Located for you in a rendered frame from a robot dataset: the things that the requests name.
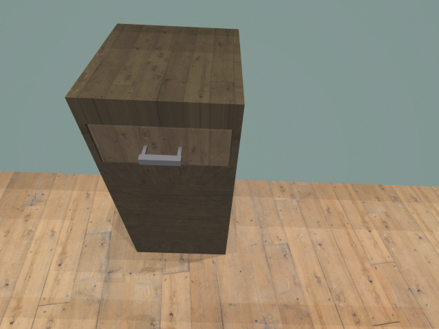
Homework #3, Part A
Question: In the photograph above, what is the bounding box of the handle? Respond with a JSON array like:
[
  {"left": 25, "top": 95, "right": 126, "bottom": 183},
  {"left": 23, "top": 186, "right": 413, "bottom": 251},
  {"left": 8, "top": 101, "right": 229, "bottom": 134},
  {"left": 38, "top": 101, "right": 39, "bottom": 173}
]
[{"left": 138, "top": 145, "right": 182, "bottom": 166}]

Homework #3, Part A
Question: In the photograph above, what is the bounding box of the drawer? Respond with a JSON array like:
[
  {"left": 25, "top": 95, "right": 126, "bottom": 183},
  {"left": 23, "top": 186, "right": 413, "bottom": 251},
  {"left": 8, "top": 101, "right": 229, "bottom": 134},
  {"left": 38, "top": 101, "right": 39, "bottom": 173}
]
[{"left": 88, "top": 124, "right": 232, "bottom": 166}]

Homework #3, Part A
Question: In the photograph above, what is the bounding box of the cabinet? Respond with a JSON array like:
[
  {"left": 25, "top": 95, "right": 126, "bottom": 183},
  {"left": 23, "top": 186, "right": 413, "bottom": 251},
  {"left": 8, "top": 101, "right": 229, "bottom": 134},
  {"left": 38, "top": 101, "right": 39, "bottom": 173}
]
[{"left": 65, "top": 23, "right": 245, "bottom": 254}]

